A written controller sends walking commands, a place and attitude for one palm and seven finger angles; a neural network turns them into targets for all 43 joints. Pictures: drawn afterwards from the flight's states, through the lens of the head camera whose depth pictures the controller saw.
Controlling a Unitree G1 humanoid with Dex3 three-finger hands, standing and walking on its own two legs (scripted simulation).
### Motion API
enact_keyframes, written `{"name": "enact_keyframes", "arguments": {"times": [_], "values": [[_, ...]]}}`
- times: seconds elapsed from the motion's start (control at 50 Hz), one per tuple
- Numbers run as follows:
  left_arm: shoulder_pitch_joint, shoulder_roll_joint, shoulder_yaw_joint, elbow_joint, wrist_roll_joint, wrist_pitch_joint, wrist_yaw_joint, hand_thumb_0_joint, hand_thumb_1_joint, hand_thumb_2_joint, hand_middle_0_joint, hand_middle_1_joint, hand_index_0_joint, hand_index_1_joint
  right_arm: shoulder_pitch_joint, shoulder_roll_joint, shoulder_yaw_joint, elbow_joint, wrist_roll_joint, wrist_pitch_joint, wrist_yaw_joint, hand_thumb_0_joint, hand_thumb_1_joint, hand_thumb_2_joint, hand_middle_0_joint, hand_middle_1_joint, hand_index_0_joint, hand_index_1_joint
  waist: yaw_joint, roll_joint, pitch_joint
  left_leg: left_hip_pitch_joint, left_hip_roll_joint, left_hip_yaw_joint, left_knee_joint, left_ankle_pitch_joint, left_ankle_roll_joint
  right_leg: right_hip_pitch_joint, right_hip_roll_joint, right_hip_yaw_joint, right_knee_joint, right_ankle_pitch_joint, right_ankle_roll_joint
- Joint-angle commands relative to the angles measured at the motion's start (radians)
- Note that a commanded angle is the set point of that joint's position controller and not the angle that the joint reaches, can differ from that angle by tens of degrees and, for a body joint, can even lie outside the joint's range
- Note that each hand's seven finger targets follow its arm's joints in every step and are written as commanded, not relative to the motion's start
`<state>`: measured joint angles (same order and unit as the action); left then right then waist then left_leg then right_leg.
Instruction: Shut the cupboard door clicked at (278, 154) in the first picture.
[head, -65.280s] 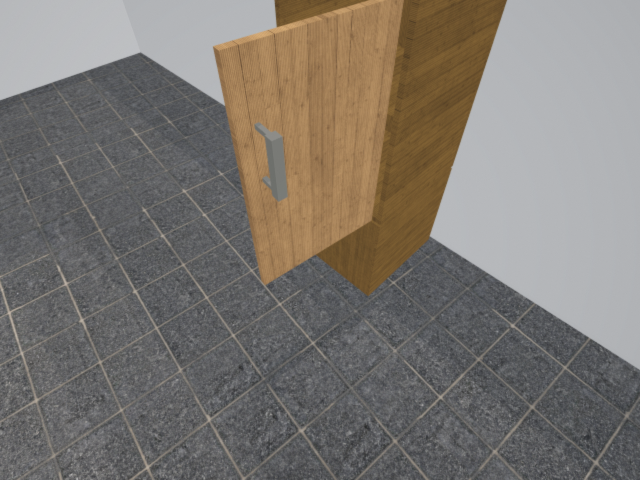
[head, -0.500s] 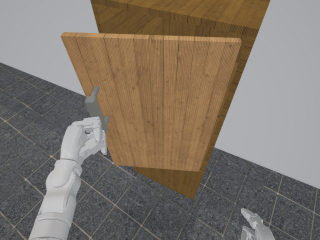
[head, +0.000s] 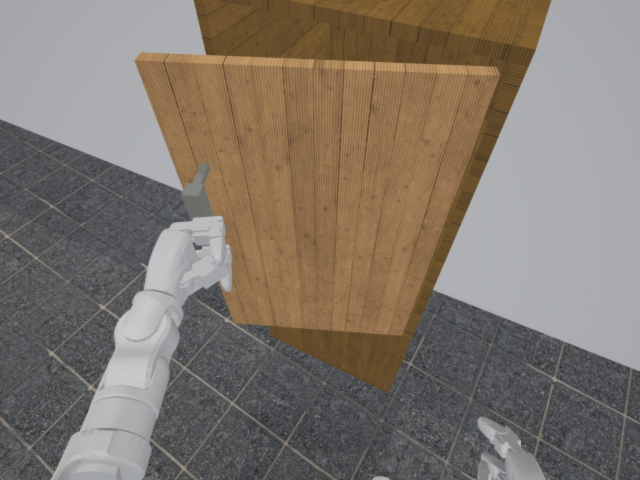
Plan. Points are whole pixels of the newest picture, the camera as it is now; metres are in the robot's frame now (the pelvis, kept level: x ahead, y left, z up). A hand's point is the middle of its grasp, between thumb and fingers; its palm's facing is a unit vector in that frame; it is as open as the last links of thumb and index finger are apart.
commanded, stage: push the door shut along its arc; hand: left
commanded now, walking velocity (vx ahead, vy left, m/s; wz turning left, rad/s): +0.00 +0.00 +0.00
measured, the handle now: (209, 214) +0.44 +0.17 +0.08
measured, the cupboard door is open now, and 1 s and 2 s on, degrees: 22 6 0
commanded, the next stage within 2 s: pull the fist back off the door in 1.86 s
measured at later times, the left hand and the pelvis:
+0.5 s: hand (228, 227) +0.41 +0.14 +0.08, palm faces -0.21 -0.98 -0.04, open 3.2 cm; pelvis -0.02 +0.01 -0.01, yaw +2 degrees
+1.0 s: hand (280, 188) +0.49 +0.07 +0.08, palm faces -0.36 -0.93 -0.01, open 2.9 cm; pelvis +0.00 +0.00 -0.02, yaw -2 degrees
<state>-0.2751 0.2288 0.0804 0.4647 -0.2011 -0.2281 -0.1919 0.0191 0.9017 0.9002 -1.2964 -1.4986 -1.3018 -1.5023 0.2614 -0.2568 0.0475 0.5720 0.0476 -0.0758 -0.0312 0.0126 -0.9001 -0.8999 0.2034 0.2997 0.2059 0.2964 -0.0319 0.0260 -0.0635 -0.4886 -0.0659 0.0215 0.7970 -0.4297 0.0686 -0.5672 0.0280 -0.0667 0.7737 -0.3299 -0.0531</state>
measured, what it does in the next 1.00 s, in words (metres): stands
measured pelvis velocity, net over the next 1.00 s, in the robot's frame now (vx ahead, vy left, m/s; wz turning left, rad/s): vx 0.00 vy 0.00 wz -0.03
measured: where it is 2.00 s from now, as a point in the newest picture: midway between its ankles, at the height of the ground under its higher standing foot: outside the picture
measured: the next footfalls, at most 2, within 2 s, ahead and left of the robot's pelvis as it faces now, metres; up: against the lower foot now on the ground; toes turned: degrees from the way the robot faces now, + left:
none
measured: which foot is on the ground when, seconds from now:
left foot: down 0.00-1.00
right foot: down 0.00-1.00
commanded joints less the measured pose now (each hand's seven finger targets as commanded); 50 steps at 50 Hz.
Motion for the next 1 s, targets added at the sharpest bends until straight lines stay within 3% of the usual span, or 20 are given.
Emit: {"name": "enact_keyframes", "arguments": {"times": [0.0,0.1,0.18,0.2,0.28,0.38,0.42,0.5,0.52,0.56,0.6,0.62,0.66,0.74,0.8,0.86,0.88,0.9,0.94,0.98], "values": [[-0.464,0.148,0.053,-0.220,-0.017,-0.094,-0.005,0.000,0.900,0.900,-1.300,-1.500,-1.300,-1.500,-0.021,-0.136,-0.059,-0.130,0.001,-0.046,-0.018,0.000,-0.900,-0.900,0.200,0.300,0.200,0.300,-0.018,-0.003,-0.303,0.061,0.054,-0.081,-0.123,0.262,-0.053,0.185,-0.031,0.065,-0.073,0.210,0.013],[-0.486,0.137,0.041,-0.102,-0.018,-0.097,-0.034,0.000,0.900,0.900,-1.300,-1.500,-1.300,-1.500,0.013,-0.144,-0.063,-0.112,0.002,-0.038,-0.012,0.000,-0.900,-0.900,0.200,0.300,0.200,0.300,-0.028,-0.010,-0.308,0.068,0.058,-0.087,-0.115,0.303,-0.060,0.157,-0.026,0.056,-0.062,0.236,0.013],[-0.598,0.164,0.044,-0.077,-0.020,-0.112,-0.059,0.000,0.900,0.900,-1.300,-1.500,-1.300,-1.500,0.025,-0.151,-0.065,-0.095,0.004,-0.030,-0.012,0.000,-0.900,-0.900,0.200,0.300,0.200,0.300,-0.048,-0.023,-0.304,0.056,0.058,-0.089,-0.115,0.287,-0.057,0.152,-0.027,0.061,-0.066,0.234,0.014],[-0.619,0.142,0.019,-0.053,-0.021,-0.112,-0.066,0.000,0.900,0.900,-1.300,-1.500,-1.300,-1.500,0.030,-0.152,-0.064,-0.095,0.005,-0.028,-0.015,0.000,-0.900,-0.900,0.200,0.300,0.200,0.300,-0.056,-0.025,-0.291,0.060,0.059,-0.094,-0.115,0.287,-0.056,0.135,-0.024,0.055,-0.064,0.226,0.013],[-0.743,0.176,0.037,0.061,-0.022,-0.119,-0.085,0.000,0.900,0.900,-1.300,-1.500,-1.300,-1.500,0.040,-0.160,-0.062,-0.069,0.006,-0.018,-0.019,0.000,-0.900,-0.900,0.200,0.300,0.200,0.300,-0.078,-0.051,-0.258,0.016,0.054,-0.101,-0.116,0.177,-0.046,0.096,-0.023,0.061,-0.079,0.137,0.015],[-0.935,0.151,-0.013,0.194,-0.015,-0.137,-0.116,0.000,0.900,0.900,-1.300,-1.500,-1.300,-1.500,0.059,-0.168,-0.059,-0.039,0.008,-0.017,-0.023,0.000,-0.900,-0.900,0.200,0.300,0.200,0.300,-0.115,0.013,-0.278,0.036,0.054,-0.129,-0.108,0.125,-0.052,0.001,-0.022,0.051,-0.059,0.078,0.010],[-0.970,0.176,0.006,0.232,-0.013,-0.148,-0.126,0.000,0.900,0.900,-1.300,-1.500,-1.300,-1.500,0.074,-0.175,-0.063,-0.031,0.004,-0.017,-0.023,0.000,-0.900,-0.900,0.200,0.300,0.200,0.300,-0.114,0.033,-0.321,0.050,0.053,-0.131,-0.094,0.153,-0.055,-0.007,-0.023,0.050,-0.047,0.094,0.008],[-1.053,0.087,-0.075,0.295,-0.015,-0.165,-0.158,0.000,0.900,0.900,-1.300,-1.500,-1.300,-1.500,0.103,-0.182,-0.068,-0.013,-0.001,-0.025,-0.019,0.000,-0.900,-0.900,0.200,0.300,0.200,0.300,-0.143,0.055,-0.365,0.099,0.056,-0.152,-0.067,0.228,-0.066,-0.085,-0.016,0.036,-0.019,0.123,0.006],[-1.054,0.117,-0.046,0.322,-0.017,-0.165,-0.161,0.000,0.900,0.900,-1.300,-1.500,-1.300,-1.500,0.111,-0.190,-0.071,-0.003,-0.002,-0.022,-0.017,0.000,-0.900,-0.900,0.200,0.300,0.200,0.300,-0.142,0.022,-0.368,0.096,0.064,-0.161,-0.065,0.211,-0.067,-0.098,-0.015,0.036,-0.017,0.112,0.008],[-1.114,0.104,-0.059,0.350,-0.021,-0.165,-0.168,0.000,0.900,0.900,-1.300,-1.500,-1.300,-1.500,0.119,-0.194,-0.070,0.003,-0.002,-0.022,-0.016,0.000,-0.900,-0.900,0.200,0.300,0.200,0.300,-0.159,-0.007,-0.348,0.061,0.060,-0.161,-0.063,0.188,-0.060,-0.106,-0.015,0.036,-0.014,0.103,0.009],[-1.138,0.118,-0.043,0.369,-0.022,-0.166,-0.167,0.000,0.900,0.900,-1.300,-1.500,-1.300,-1.500,0.129,-0.198,-0.071,0.005,-0.004,-0.023,-0.018,0.000,-0.900,-0.900,0.200,0.300,0.200,0.300,-0.158,0.008,-0.367,0.053,0.055,-0.154,-0.052,0.202,-0.055,-0.109,-0.014,0.038,-0.008,0.110,0.008],[-1.153,0.165,-0.006,0.380,-0.016,-0.166,-0.162,0.000,0.900,0.900,-1.300,-1.500,-1.300,-1.500,0.137,-0.202,-0.071,0.014,-0.007,-0.020,-0.017,0.000,-0.900,-0.900,0.200,0.300,0.200,0.300,-0.153,0.000,-0.387,0.045,0.056,-0.155,-0.048,0.200,-0.055,-0.097,-0.016,0.042,-0.006,0.111,0.009],[-1.169,0.189,0.015,0.403,-0.011,-0.162,-0.159,0.000,0.900,0.900,-1.300,-1.500,-1.300,-1.500,0.150,-0.201,-0.069,0.016,-0.008,-0.016,-0.016,0.000,-0.900,-0.900,0.200,0.300,0.200,0.300,-0.159,-0.037,-0.391,0.004,0.052,-0.144,-0.039,0.196,-0.045,-0.069,-0.015,0.049,-0.008,0.120,0.012],[-1.193,0.248,0.065,0.452,0.007,-0.158,-0.154,0.000,0.900,0.900,-1.300,-1.500,-1.300,-1.500,0.168,-0.198,-0.065,0.016,-0.013,-0.008,-0.013,0.000,-0.900,-0.900,0.200,0.300,0.200,0.300,-0.150,0.002,-0.416,-0.035,0.047,-0.124,-0.025,0.218,-0.042,-0.043,-0.013,0.058,0.004,0.148,0.011],[-1.168,0.354,0.154,0.461,0.017,-0.163,-0.153,0.000,0.900,0.900,-1.300,-1.500,-1.300,-1.500,0.189,-0.206,-0.065,0.001,-0.018,0.000,-0.013,0.000,-0.900,-0.900,0.200,0.300,0.200,0.300,-0.129,0.017,-0.476,-0.052,0.044,-0.116,-0.005,0.283,-0.040,0.006,-0.010,0.063,0.025,0.210,0.006],[-1.119,0.357,0.167,0.475,0.028,-0.160,-0.163,0.000,0.900,0.900,-1.300,-1.500,-1.300,-1.500,0.205,-0.199,-0.068,-0.009,-0.020,0.012,-0.002,0.000,-0.900,-0.900,0.200,0.300,0.200,0.300,-0.117,0.032,-0.504,-0.046,0.050,-0.099,0.008,0.351,-0.044,0.032,-0.008,0.071,0.030,0.280,0.011],[-1.103,0.355,0.166,0.481,0.028,-0.153,-0.168,0.000,0.900,0.900,-1.300,-1.500,-1.300,-1.500,0.211,-0.199,-0.068,-0.012,-0.020,0.017,0.000,0.000,-0.900,-0.900,0.200,0.300,0.200,0.300,-0.122,0.005,-0.502,-0.066,0.050,-0.089,0.011,0.351,-0.040,0.052,-0.007,0.074,0.026,0.300,0.015],[-1.078,0.399,0.210,0.500,0.028,-0.151,-0.171,0.000,0.900,0.900,-1.300,-1.500,-1.300,-1.500,0.220,-0.203,-0.070,-0.021,-0.021,0.023,-0.003,0.000,-0.900,-0.900,0.200,0.300,0.200,0.300,-0.111,-0.020,-0.512,-0.095,0.045,-0.080,0.018,0.370,-0.034,0.091,-0.004,0.077,0.030,0.333,0.013],[-1.111,0.369,0.171,0.477,0.028,-0.141,-0.190,0.000,0.900,0.900,-1.300,-1.500,-1.300,-1.500,0.218,-0.197,-0.071,-0.025,-0.016,0.033,-0.003,0.000,-0.900,-0.900,0.200,0.300,0.200,0.300,-0.134,-0.043,-0.491,-0.128,0.046,-0.062,0.017,0.336,-0.028,0.109,-0.005,0.088,0.017,0.350,0.022],[-1.130,0.386,0.176,0.466,0.028,-0.134,-0.204,0.000,0.900,0.900,-1.300,-1.500,-1.300,-1.500,0.223,-0.200,-0.072,-0.025,-0.015,0.039,-0.005,0.000,-0.900,-0.900,0.200,0.300,0.200,0.300,-0.138,-0.042,-0.477,-0.155,0.043,-0.053,0.014,0.304,-0.024,0.133,-0.005,0.098,0.003,0.344,0.024]]}}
